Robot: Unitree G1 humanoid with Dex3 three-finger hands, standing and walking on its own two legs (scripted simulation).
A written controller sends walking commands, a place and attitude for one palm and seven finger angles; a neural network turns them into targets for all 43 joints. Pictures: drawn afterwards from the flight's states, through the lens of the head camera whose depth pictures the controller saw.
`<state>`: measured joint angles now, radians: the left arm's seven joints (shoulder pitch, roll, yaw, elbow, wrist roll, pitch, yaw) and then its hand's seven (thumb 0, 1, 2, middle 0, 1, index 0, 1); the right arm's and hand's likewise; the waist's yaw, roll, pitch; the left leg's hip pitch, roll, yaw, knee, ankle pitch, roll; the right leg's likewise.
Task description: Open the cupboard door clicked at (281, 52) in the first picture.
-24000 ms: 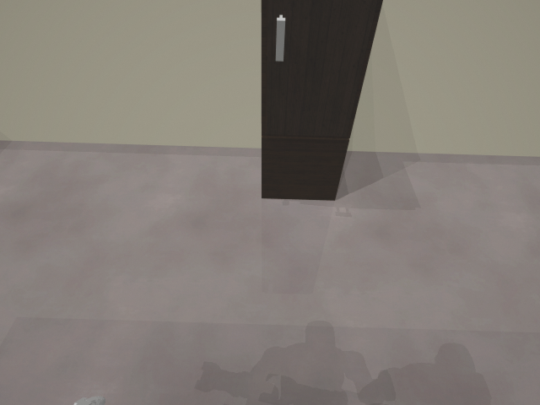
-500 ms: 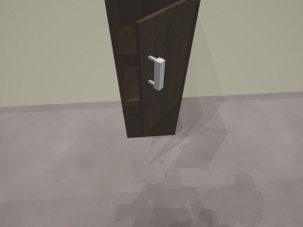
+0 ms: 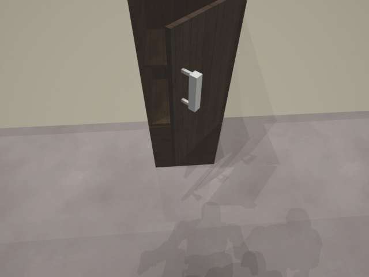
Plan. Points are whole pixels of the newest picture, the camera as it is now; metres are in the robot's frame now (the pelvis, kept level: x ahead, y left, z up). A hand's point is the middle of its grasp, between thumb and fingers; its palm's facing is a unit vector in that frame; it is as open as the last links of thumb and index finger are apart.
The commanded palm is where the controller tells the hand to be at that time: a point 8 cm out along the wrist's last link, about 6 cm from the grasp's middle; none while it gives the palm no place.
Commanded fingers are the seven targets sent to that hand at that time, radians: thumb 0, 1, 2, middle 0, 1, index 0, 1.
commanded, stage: look to check the result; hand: left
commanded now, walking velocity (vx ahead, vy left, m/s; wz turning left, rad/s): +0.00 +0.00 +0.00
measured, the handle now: (189, 89) +0.61 +0.02 +0.05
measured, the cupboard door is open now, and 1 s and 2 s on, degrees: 46 46 46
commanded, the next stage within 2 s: walk to a spot facing it in 0.02 s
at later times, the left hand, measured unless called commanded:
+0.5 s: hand out of the picture +0.04 +0.19 -0.18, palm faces -0.09 -0.96 -0.25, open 7.4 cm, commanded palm none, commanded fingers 0.00 0.90 0.90 -0.20 -0.30 -0.20 -0.30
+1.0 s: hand out of the picture +0.10 +0.17 -0.18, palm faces -0.33 -0.91 -0.24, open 7.4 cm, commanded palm none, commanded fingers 0.00 0.90 0.90 -0.20 -0.30 -0.20 -0.30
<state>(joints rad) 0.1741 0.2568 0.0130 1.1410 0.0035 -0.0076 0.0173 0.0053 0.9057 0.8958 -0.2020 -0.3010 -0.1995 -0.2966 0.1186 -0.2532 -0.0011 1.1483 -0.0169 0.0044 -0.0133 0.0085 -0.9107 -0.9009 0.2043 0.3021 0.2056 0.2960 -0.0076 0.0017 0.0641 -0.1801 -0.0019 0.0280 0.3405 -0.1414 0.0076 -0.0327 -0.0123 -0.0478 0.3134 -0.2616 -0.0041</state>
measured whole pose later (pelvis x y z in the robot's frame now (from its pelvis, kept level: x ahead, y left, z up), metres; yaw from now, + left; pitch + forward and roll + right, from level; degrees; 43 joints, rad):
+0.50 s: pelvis -0.02 -0.01 -0.02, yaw -9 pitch +0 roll +2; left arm 0.21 0.21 0.07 1.03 0.01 0.07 -0.01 0.01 0.91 0.90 -0.20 -0.30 -0.20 -0.30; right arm 0.17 -0.20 -0.04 1.04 -0.03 0.02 -0.04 0.01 -0.91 -0.90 0.20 0.30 0.21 0.30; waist 0.02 0.00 0.11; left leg -0.27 0.06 0.17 0.53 -0.25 0.00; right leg -0.28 0.00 0.01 0.73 -0.46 -0.02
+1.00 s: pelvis -0.01 +0.00 -0.01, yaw -26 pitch +2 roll +0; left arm 0.25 0.21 0.09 0.95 0.02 0.06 0.01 0.01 0.90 0.90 -0.20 -0.30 -0.20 -0.30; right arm 0.05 -0.20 -0.04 0.89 0.00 0.02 -0.04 0.01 -0.91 -0.90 0.20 0.30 0.20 0.30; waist 0.04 -0.03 0.07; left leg -0.29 0.02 -0.04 0.55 -0.32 -0.03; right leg -0.30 0.12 0.23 0.53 -0.25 -0.02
